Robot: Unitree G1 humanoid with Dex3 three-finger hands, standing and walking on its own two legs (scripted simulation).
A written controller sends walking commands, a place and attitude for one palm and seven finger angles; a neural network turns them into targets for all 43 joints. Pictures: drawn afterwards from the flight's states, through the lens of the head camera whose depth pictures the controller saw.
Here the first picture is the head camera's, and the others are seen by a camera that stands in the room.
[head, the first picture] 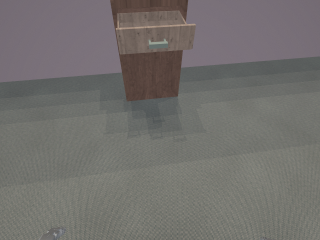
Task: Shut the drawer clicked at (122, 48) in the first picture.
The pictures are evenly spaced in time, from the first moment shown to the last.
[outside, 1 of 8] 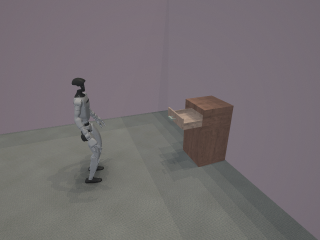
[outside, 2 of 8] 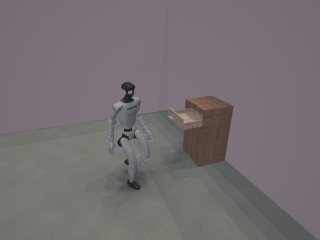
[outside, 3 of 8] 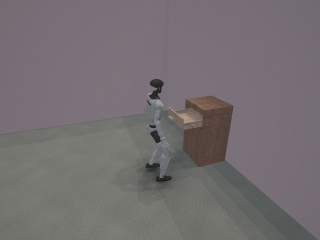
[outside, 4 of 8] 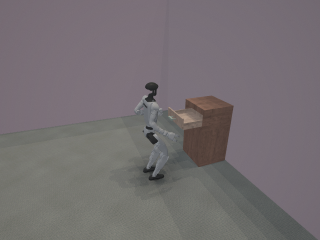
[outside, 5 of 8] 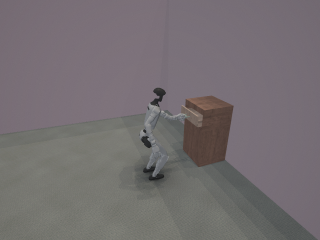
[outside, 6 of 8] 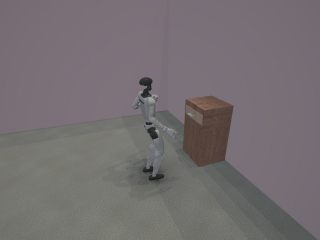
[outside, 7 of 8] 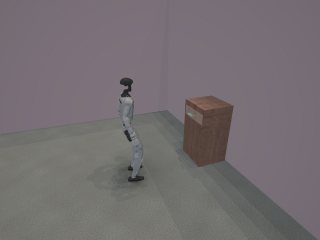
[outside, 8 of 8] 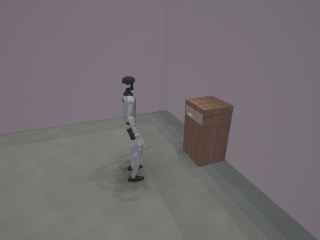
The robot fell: no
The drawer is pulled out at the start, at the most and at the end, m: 0.29 0.29 0.00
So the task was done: yes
